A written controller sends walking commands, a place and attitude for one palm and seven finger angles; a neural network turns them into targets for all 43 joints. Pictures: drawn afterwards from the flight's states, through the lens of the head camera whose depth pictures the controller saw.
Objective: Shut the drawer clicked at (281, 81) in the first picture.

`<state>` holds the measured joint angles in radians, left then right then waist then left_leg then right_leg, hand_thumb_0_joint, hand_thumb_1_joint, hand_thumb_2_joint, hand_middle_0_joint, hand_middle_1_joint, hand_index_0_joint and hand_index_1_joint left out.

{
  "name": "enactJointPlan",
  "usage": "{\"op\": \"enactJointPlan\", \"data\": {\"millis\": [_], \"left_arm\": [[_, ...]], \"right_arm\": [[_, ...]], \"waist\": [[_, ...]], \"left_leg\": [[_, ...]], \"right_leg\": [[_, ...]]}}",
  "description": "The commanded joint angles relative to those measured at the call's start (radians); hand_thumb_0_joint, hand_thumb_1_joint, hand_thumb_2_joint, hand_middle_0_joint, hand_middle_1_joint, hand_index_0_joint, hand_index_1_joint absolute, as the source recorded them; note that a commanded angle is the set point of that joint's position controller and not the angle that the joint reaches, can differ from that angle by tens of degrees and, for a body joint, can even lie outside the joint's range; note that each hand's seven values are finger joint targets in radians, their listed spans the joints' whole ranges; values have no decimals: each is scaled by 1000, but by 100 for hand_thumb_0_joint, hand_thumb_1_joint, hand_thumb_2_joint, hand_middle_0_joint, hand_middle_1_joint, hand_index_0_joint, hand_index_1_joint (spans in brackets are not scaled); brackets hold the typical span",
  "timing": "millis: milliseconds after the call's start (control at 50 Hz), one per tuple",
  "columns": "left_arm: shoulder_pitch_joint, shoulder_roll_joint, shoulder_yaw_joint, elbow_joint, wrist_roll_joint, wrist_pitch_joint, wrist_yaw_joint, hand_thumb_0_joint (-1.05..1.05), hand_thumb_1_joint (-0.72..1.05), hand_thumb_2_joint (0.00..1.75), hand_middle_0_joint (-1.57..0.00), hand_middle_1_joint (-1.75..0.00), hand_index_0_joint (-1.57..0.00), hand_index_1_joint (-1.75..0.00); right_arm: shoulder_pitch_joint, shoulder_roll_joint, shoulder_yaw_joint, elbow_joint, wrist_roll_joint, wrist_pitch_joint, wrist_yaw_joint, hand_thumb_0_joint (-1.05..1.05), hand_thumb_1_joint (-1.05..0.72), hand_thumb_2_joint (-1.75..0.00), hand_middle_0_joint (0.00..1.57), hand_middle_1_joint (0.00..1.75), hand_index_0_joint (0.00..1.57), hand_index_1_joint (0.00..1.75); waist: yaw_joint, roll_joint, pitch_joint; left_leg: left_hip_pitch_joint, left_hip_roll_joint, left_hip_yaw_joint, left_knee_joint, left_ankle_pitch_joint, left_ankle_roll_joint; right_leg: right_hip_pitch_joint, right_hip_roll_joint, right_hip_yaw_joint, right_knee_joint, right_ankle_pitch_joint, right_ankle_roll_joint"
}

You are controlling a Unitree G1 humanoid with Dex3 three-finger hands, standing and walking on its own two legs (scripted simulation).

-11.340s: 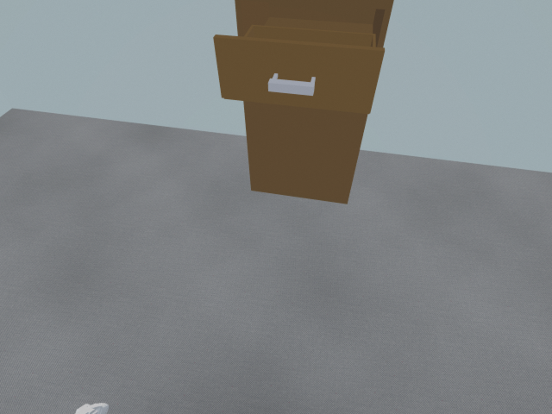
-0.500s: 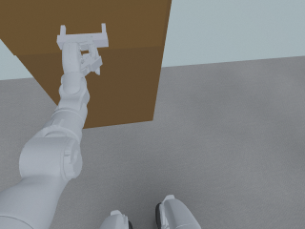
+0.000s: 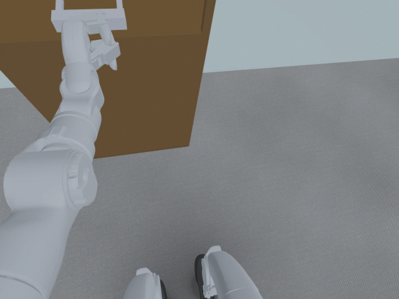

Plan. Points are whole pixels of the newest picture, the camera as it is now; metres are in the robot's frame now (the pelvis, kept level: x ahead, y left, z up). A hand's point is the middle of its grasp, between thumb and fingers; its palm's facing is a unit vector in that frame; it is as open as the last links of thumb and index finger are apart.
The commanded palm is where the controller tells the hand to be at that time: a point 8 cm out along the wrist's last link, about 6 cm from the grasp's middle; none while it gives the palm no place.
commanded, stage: push the drawer shut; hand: left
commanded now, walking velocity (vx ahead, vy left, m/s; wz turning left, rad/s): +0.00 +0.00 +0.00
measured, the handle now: (90, 11) +0.65 +0.10 +0.09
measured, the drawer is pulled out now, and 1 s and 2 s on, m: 0.00 0.00 0.00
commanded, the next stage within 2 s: pull the fist back off the drawer in 0.20 s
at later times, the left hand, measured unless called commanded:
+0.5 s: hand (114, 44) +0.58 +0.06 +0.09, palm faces +0.01 -1.00 -0.05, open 2.8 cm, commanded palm +0.58 +0.11 +0.09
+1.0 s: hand (112, 51) +0.56 +0.07 +0.09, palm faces +0.00 -1.00 -0.02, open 3.1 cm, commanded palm +0.53 +0.11 +0.09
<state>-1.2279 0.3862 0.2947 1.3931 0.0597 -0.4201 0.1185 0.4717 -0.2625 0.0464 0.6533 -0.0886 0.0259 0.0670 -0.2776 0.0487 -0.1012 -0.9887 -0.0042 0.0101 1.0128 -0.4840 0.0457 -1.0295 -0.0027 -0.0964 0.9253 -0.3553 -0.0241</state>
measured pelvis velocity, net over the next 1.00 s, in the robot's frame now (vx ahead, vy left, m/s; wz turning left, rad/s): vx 0.01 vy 0.01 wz -0.04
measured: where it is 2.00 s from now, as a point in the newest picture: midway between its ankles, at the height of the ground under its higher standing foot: outside the picture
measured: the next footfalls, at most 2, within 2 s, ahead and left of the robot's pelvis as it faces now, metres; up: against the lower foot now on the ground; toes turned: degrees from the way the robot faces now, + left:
none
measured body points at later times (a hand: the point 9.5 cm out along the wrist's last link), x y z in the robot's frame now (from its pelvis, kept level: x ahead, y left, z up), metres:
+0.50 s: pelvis -0.02 +0.00 -0.01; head +0.15 +0.01 +0.41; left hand +0.57 +0.11 +0.09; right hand -0.09 -0.24 -0.10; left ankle -0.02 +0.09 -0.67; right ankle +0.03 -0.11 -0.67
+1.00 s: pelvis +0.01 +0.01 +0.01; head +0.16 +0.01 +0.43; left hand +0.55 +0.12 +0.09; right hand -0.05 -0.24 -0.10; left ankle -0.02 +0.09 -0.67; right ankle +0.03 -0.11 -0.67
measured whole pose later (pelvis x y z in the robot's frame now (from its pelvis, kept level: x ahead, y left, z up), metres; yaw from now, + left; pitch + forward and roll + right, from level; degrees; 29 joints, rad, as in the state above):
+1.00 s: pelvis +0.01 +0.01 +0.01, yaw -2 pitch +24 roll -2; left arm -1.05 0.32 0.29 1.21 0.01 -0.39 0.10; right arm 0.48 -0.26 0.03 0.62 -0.07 0.05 0.09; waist -0.23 0.05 -0.11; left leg -0.91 0.01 0.05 0.97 -0.49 0.05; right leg -0.97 0.02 -0.06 0.89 -0.35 -0.02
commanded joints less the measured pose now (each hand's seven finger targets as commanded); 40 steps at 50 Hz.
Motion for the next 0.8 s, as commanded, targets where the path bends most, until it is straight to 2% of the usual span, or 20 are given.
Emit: {"op": "enactJointPlan", "data": {"millis": [0,80,140,180,240,280,340,380,440,460,500,520,560,580,620,660,700,720,760,780], "left_arm": [[-733,182,-14,-279,10,-65,38,0,90,90,-140,-160,-140,-160],[-761,162,-42,-256,11,-64,41,0,90,90,-140,-160,-140,-160],[-777,209,-20,-245,11,-56,47,0,90,90,-140,-160,-140,-160],[-788,241,-7,-250,12,-54,46,0,90,90,-140,-160,-140,-160],[-782,241,-12,-222,5,-45,38,0,90,90,-140,-160,-140,-160],[-786,277,6,-227,0,-41,34,0,90,90,-140,-160,-140,-160],[-778,266,-1,-216,-2,-39,25,0,90,90,-140,-160,-140,-160],[-768,291,20,-209,-1,-38,23,0,90,90,-140,-160,-140,-160],[-771,300,29,-217,0,-40,19,0,90,90,-140,-160,-140,-160],[-768,290,26,-214,2,-38,15,0,90,90,-140,-160,-140,-160],[-745,321,58,-197,2,-33,13,0,90,90,-140,-160,-140,-160],[-737,309,48,-193,2,-29,10,0,90,90,-140,-160,-140,-160],[-739,326,68,-224,3,-36,4,0,90,90,-140,-160,-140,-160],[-714,311,66,-221,1,-35,2,0,90,90,-140,-160,-140,-160],[-672,273,48,-208,-5,-27,-5,0,90,90,-140,-160,-140,-160],[-648,219,19,-213,-10,-26,-12,0,90,90,-140,-160,-140,-160],[-599,243,50,-217,-21,-22,-11,0,90,90,-140,-160,-140,-160],[-576,250,59,-229,-20,-21,-12,0,90,90,-140,-160,-140,-160],[-559,195,20,-287,-20,-33,-18,0,90,90,-140,-160,-140,-160],[-516,187,28,-303,-23,-38,-17,0,90,90,-140,-160,-140,-160]], "right_arm": [[244,-193,-68,4,-3,-11,-13,0,-90,-90,20,30,20,30],[242,-197,-64,10,-3,-19,-14,0,-90,-90,20,30,20,30],[245,-201,-55,4,-1,-24,-21,0,-90,-90,20,30,20,30],[244,-203,-52,-1,1,-29,-25,0,-90,-90,20,30,20,30],[239,-205,-46,-1,8,-36,-31,0,-90,-90,20,30,20,30],[234,-209,-41,-9,11,-44,-35,0,-90,-90,20,30,20,30],[238,-206,-38,-14,11,-51,-35,0,-90,-90,20,30,20,30],[237,-211,-39,-19,11,-53,-35,0,-90,-90,20,30,20,30],[245,-213,-39,-25,9,-52,-32,0,-90,-90,20,30,20,30],[245,-213,-39,-24,7,-51,-28,0,-90,-90,20,30,20,30],[249,-215,-42,-25,7,-47,-25,0,-90,-90,20,30,20,30],[246,-214,-41,-28,9,-45,-24,0,-90,-90,20,30,20,30],[253,-216,-43,-30,6,-41,-20,0,-90,-90,20,30,20,30],[253,-212,-46,-33,5,-40,-18,0,-90,-90,20,30,20,30],[246,-213,-48,-34,8,-34,-12,0,-90,-90,20,30,20,30],[244,-212,-51,-30,7,-30,-7,0,-90,-90,20,30,20,30],[238,-215,-54,-34,9,-25,-6,0,-90,-90,20,30,20,30],[240,-213,-54,-39,10,-23,-6,0,-90,-90,20,30,20,30],[237,-205,-59,-43,11,-17,-1,0,-90,-90,20,30,20,30],[236,-202,-65,-44,10,-15,2,0,-90,-90,20,30,20,30]], "waist": [[-111,157,-522],[-128,171,-506],[-136,154,-490],[-137,152,-525],[-147,144,-478],[-141,142,-489],[-138,155,-482],[-133,122,-487],[-127,135,-499],[-123,152,-511],[-109,114,-507],[-109,110,-501],[-91,145,-537],[-83,152,-545],[-79,114,-512],[-76,143,-503],[-58,107,-501],[-47,91,-514],[-36,138,-549],[-16,136,-563]], "left_leg": [[387,21,-115,-94,346,-23],[385,24,-128,-99,295,-25],[319,15,-107,-110,231,-10],[311,14,-107,-108,221,-9],[274,18,-99,-120,169,-3],[243,17,-90,-122,132,0],[239,15,-91,-124,128,0],[221,16,-94,-119,112,1],[233,16,-101,-116,126,-1],[244,14,-97,-112,143,-3],[221,15,-96,-106,141,-2],[207,14,-93,-105,134,0],[251,14,-103,-102,176,-7],[267,15,-105,-102,199,-9],[262,19,-109,-106,191,-10],[313,24,-121,-109,211,-17],[291,20,-104,-108,213,-13],[285,19,-102,-112,228,-13],[364,24,-112,-113,297,-23],[392,25,-109,-111,338,-27]], "right_leg": [[164,35,62,-89,178,10],[125,35,59,-91,137,10],[165,37,70,-103,110,11],[184,38,74,-102,104,12],[181,38,79,-116,74,14],[199,39,87,-119,47,16],[200,37,86,-117,47,12],[205,38,86,-114,34,13],[201,37,82,-106,46,11],[201,36,85,-106,55,10],[219,38,84,-104,53,10],[221,37,86,-106,49,10],[217,37,79,-92,77,6],[218,37,75,-90,90,5],[209,38,70,-92,85,7],[164,37,62,-87,93,5],[203,39,66,-92,96,5],[229,40,64,-90,108,5],[214,40,58,-82,149,3],[227,42,55,-81,173,1]]}}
